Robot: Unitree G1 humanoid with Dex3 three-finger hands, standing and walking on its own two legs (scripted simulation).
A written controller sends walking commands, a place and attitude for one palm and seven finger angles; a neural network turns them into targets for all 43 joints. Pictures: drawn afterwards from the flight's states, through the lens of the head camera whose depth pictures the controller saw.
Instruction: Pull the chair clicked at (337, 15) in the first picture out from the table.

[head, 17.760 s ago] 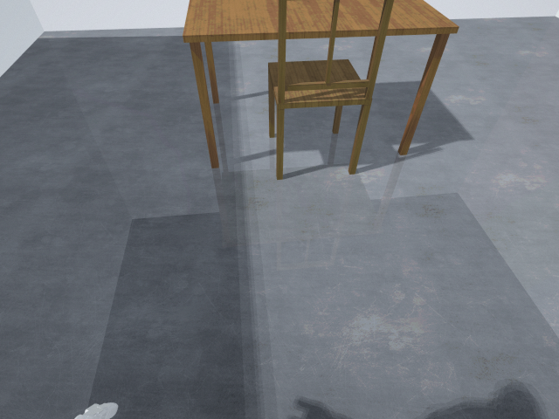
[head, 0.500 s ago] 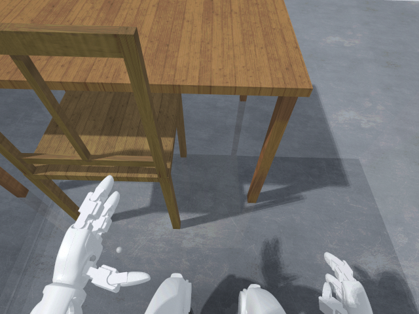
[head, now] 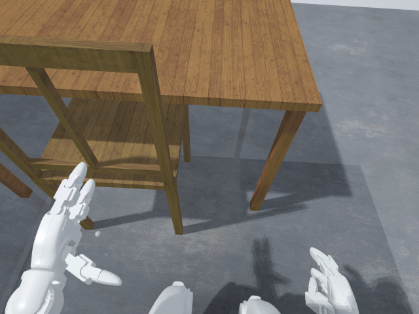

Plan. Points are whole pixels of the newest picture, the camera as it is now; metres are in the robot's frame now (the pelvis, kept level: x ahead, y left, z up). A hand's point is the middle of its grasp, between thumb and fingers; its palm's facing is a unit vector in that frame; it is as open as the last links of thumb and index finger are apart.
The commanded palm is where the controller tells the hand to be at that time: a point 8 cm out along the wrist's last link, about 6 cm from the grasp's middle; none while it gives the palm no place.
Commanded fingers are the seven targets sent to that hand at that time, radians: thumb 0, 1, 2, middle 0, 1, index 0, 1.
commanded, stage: raise the hand toward the chair's back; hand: left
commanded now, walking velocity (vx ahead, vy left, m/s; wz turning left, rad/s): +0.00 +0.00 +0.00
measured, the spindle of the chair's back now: (70, 125) +0.49 +0.36 +0.02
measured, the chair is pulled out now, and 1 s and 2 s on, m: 0.00 0.00 0.00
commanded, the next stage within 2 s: aim the fingers beside a spindle in 0.50 s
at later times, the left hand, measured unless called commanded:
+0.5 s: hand (107, 232) +0.24 +0.20 +0.04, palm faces -0.02 -1.00 -0.07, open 16.9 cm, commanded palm +0.22 +0.26 +0.05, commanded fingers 0.00 -0.50 0.30 -0.06 -0.08 -0.06 -0.08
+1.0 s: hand (121, 216) +0.27 +0.18 +0.03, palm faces -0.01 -1.00 -0.05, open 16.9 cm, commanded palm +0.25 +0.24 +0.04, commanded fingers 0.00 -0.50 0.30 -0.06 -0.08 -0.06 -0.08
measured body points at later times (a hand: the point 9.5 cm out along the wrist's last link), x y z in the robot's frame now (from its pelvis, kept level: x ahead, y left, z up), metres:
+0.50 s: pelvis +0.00 +0.00 +0.00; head +0.07 +0.01 +0.44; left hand +0.24 +0.25 +0.05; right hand +0.18 -0.24 -0.08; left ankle +0.04 +0.09 -0.65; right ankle +0.01 -0.11 -0.65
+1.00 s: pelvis +0.00 -0.01 -0.01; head +0.08 -0.01 +0.44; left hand +0.27 +0.24 +0.04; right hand +0.17 -0.25 -0.09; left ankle +0.04 +0.09 -0.65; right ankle +0.01 -0.11 -0.65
